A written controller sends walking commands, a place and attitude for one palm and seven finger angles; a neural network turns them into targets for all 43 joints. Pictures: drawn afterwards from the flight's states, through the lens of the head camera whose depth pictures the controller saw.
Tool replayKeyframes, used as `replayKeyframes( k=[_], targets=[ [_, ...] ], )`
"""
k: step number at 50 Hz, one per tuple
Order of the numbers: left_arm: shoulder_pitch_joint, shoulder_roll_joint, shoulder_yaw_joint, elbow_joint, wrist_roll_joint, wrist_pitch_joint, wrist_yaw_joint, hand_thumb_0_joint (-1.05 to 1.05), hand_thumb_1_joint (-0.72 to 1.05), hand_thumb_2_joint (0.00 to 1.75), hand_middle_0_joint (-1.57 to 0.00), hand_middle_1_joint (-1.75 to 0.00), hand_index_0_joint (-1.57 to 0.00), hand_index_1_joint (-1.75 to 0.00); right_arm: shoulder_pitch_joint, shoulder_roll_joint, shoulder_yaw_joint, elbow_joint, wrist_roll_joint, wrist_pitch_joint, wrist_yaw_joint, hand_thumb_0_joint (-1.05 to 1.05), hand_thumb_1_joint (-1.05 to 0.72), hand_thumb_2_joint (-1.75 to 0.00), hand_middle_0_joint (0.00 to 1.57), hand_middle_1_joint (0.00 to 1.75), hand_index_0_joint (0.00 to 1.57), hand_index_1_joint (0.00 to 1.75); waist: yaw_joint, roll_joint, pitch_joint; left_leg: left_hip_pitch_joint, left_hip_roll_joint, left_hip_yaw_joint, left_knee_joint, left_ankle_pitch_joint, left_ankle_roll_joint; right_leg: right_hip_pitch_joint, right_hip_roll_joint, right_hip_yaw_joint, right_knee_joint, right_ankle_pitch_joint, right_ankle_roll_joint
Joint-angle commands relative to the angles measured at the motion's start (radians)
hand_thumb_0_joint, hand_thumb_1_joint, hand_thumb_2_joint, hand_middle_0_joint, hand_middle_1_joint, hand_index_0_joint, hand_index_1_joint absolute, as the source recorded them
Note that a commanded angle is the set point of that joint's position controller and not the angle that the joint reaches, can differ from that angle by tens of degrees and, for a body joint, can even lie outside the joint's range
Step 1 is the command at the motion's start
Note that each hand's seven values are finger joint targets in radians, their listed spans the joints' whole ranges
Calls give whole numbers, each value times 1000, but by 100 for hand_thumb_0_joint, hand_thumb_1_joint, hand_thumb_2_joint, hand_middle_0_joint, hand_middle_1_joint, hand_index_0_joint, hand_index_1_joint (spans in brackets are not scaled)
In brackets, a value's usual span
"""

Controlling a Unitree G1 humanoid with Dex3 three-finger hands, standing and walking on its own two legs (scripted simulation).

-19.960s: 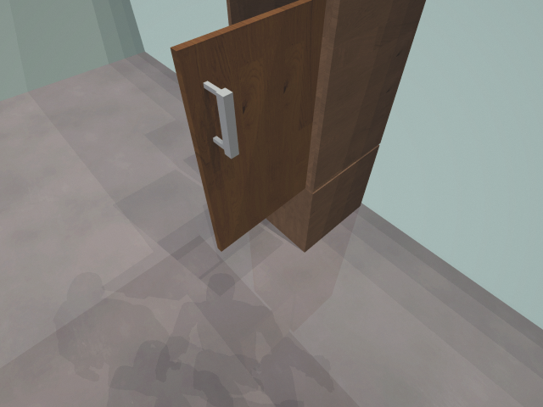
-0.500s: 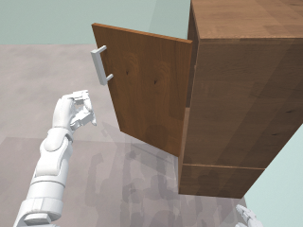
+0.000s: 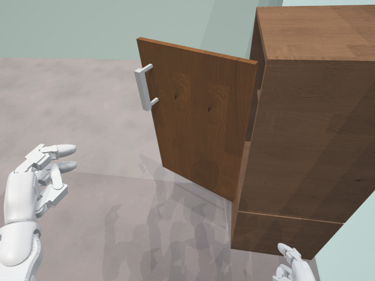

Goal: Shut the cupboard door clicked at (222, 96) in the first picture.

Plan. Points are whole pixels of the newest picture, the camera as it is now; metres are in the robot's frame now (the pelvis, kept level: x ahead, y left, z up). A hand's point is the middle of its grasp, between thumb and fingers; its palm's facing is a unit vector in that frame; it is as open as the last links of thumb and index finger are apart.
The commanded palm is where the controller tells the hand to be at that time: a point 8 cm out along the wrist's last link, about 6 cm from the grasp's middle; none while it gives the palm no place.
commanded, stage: draw the hand back to the body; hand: left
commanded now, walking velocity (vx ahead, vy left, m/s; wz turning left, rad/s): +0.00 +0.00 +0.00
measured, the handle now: (148, 87) +0.64 +0.20 +0.10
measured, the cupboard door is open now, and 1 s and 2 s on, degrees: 65 65 65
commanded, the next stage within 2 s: step back with the hand held close in 0.52 s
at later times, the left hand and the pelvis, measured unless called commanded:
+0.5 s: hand (45, 202) +0.19 +0.26 +0.16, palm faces +0.46 -0.80 -0.39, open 7.4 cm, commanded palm +0.14 +0.30 +0.17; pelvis +0.01 +0.00 +0.00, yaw +0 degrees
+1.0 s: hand (37, 199) +0.20 +0.28 +0.15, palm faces +0.35 -0.79 -0.51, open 7.4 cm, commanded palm +0.14 +0.32 +0.17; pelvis -0.01 +0.02 -0.01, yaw -2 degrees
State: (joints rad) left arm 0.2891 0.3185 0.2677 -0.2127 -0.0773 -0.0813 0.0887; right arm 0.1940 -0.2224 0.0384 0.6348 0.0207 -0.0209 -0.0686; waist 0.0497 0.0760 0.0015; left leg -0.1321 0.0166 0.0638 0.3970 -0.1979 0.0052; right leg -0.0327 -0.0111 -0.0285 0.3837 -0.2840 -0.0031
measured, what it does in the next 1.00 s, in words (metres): stands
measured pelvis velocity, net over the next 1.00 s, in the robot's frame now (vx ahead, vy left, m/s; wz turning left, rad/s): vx -0.01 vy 0.02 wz -0.03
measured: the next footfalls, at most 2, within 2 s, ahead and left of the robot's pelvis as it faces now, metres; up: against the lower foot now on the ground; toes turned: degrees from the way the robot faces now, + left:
right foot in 1.78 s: -0.16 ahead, -0.09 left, +0.00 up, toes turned +1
left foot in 1.92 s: -0.05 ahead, +0.14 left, +0.00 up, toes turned +0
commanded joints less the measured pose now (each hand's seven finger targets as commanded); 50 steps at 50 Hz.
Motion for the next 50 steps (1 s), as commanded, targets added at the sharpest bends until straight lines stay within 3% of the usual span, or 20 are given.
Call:
replayKeyframes(
  k=[1,7,9,14,17,21,22,24,26,28,32,33,34,36,39,42,45,47,48,50],
  targets=[
    [-44,205,150,-295,-7,-68,19,0,90,90,-36,-48,-36,-48,-152,-98,-53,-172,-4,-69,-9,0,-90,-90,20,30,20,30,6,-15,-93,118,2,-16,-32,192,17,-102,17,-12,-61,249,0],
    [133,254,243,-360,-10,-80,30,0,90,90,-20,-30,-20,-30,-139,-100,-64,-167,-6,-93,-12,0,-90,-90,20,30,20,30,18,-19,-63,94,5,-18,-29,175,16,-109,16,-12,-75,219,1],
    [88,206,190,-342,-6,-78,29,0,90,90,-20,-30,-20,-30,-139,-99,-62,-162,-5,-96,-15,0,-90,-90,20,30,20,30,2,-32,-25,92,4,-13,-33,146,20,-144,14,-12,-80,193,5],
    [18,190,162,-312,1,-74,35,0,90,90,-20,-30,-20,-30,-134,-109,-67,-149,-6,-108,-27,0,-90,-90,20,30,20,30,-4,-38,-16,110,3,-15,-44,110,26,-161,13,-7,-94,144,6],
    [27,228,195,-333,5,-77,39,0,90,90,-20,-30,-20,-30,-136,-111,-66,-145,-12,-116,-27,0,-90,-90,20,30,20,30,11,-28,-57,117,-2,-21,-42,137,26,-126,13,-4,-92,176,2],
    [63,222,200,-363,4,-77,37,0,90,90,-20,-30,-20,-30,-140,-98,-62,-156,-12,-114,-21,0,-90,-90,20,30,20,30,17,-2,-80,117,-4,-16,-30,194,21,-101,12,-7,-69,243,0],
    [85,242,221,-342,2,-72,36,0,90,90,-20,-30,-20,-30,-142,-102,-62,-151,-14,-112,-22,0,-90,-90,20,30,20,30,22,-19,-61,109,-2,-15,-29,198,23,-102,13,-4,-82,254,2],
    [85,222,208,-338,-4,-69,31,0,90,90,-20,-30,-20,-30,-141,-95,-58,-159,-12,-105,-20,0,-90,-90,20,30,20,30,18,-22,-43,100,-1,-14,-31,199,21,-107,11,-5,-79,257,3],
    [81,219,207,-343,-4,-66,29,0,90,90,-20,-30,-20,-30,-140,-93,-59,-161,-11,-100,-19,0,-90,-90,20,30,20,30,15,1,-41,106,1,-9,-30,197,18,-115,12,-4,-81,250,3],
    [91,214,205,-332,-7,-64,25,0,90,90,-20,-30,-20,-30,-140,-94,-60,-162,-11,-97,-20,0,-90,-90,20,30,20,30,15,-30,-39,104,3,-9,-33,193,21,-114,10,-2,-86,251,6],
    [87,218,203,-341,-3,-62,25,0,90,90,-20,-30,-20,-30,-137,-100,-63,-159,-12,-97,-20,0,-90,-90,20,30,20,30,15,-16,-54,112,2,-8,-28,205,22,-107,13,-1,-88,262,5],
    [11,324,281,-397,2,-89,33,0,90,90,-20,-30,-20,-30,-147,-129,-72,-182,-3,-70,-19,0,-90,-90,20,30,20,30,-20,-18,-15,54,29,-9,43,147,37,-214,-50,83,-129,340,7],
    [78,268,234,-343,5,-92,30,0,90,90,-20,-30,-20,-30,-143,-113,-68,-166,-8,-55,-21,0,-90,-90,20,30,20,30,-28,-51,-43,39,24,-18,71,139,37,-203,-80,86,-111,405,3],
    [122,252,219,-320,9,-99,32,0,90,90,-20,-30,-20,-30,-135,-112,-75,-179,-4,-31,-19,0,-90,-90,20,30,20,30,-28,-100,-97,18,24,-9,98,170,32,-175,-99,88,-69,516,4],
    [146,268,231,-354,7,-103,38,0,90,90,-20,-30,-20,-30,-132,-117,-86,-202,3,-3,-25,0,-90,-90,20,30,20,30,-33,-67,-165,26,36,-11,104,292,29,-149,-97,69,2,599,6],
    [176,319,279,-392,3,-103,47,0,90,90,-20,-30,-20,-30,-132,-125,-93,-223,5,20,-35,0,-90,-90,20,30,20,30,-32,-57,-198,48,51,-15,96,388,29,-160,-74,49,33,584,13],
    [216,312,282,-408,-4,-101,54,0,90,90,-20,-30,-20,-30,-121,-122,-92,-246,9,39,-37,0,-90,-90,20,30,20,30,-34,-53,-205,20,68,-30,81,428,27,-150,-56,42,62,546,13],
    [244,335,307,-399,-6,-99,60,0,90,90,-20,-30,-20,-30,-122,-130,-97,-251,8,46,-41,0,-90,-90,20,30,20,30,-31,-45,-203,-2,73,-32,74,400,27,-152,-54,50,65,524,14],
    [258,305,282,-394,-8,-98,59,0,90,90,-20,-30,-20,-30,-114,-120,-91,-255,11,50,-40,0,-90,-90,20,30,20,30,-37,-52,-193,-27,76,-37,68,383,26,-148,-55,47,73,503,12],
    [254,310,286,-413,-8,-106,63,0,90,90,-20,-30,-20,-30,-111,-126,-93,-259,11,48,-39,0,-90,-90,20,30,20,30,-38,-32,-190,-53,82,-46,54,338,27,-154,-47,53,77,446,12]
  ],
)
